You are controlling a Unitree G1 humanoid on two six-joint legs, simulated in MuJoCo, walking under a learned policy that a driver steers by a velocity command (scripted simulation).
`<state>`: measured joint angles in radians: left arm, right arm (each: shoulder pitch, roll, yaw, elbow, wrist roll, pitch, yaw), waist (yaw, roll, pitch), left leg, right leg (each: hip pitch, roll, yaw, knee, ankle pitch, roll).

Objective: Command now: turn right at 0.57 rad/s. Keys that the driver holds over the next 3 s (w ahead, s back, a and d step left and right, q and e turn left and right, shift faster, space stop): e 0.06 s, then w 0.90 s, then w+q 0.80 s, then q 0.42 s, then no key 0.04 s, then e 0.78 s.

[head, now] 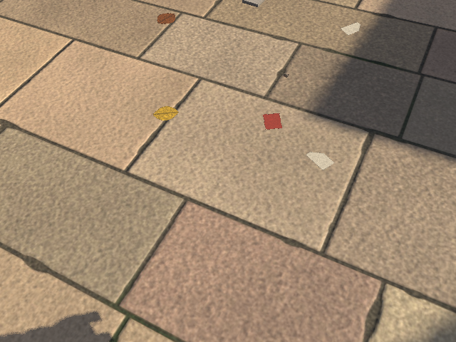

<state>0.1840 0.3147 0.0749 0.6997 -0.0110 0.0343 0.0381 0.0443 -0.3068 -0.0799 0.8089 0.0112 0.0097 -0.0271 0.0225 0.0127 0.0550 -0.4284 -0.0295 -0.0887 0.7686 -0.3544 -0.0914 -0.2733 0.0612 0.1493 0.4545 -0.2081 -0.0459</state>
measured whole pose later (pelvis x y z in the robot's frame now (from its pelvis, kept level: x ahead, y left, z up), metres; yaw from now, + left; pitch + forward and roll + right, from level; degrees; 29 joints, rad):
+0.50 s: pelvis +0.09 -0.01 +0.00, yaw -8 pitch +2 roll +1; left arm 0.13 0.29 0.04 0.69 -0.03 -0.06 -0.01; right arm 0.38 -0.29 -0.06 0.89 0.03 -0.05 0.00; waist -0.09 -0.01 0.00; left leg -0.05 0.02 -0.04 0.32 -0.31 -0.02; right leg -0.39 -0.03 -0.01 0.53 -0.20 0.00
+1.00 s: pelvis +0.33 -0.06 -0.02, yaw -8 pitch +2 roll -1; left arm 0.45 0.29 0.06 0.85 -0.02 -0.05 0.01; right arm -0.01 -0.26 -0.02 0.71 0.01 -0.09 0.06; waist 0.09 0.03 0.04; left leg -0.56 0.02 0.02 0.50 0.01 0.05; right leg 0.14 0.03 -0.02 0.21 -0.39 -0.02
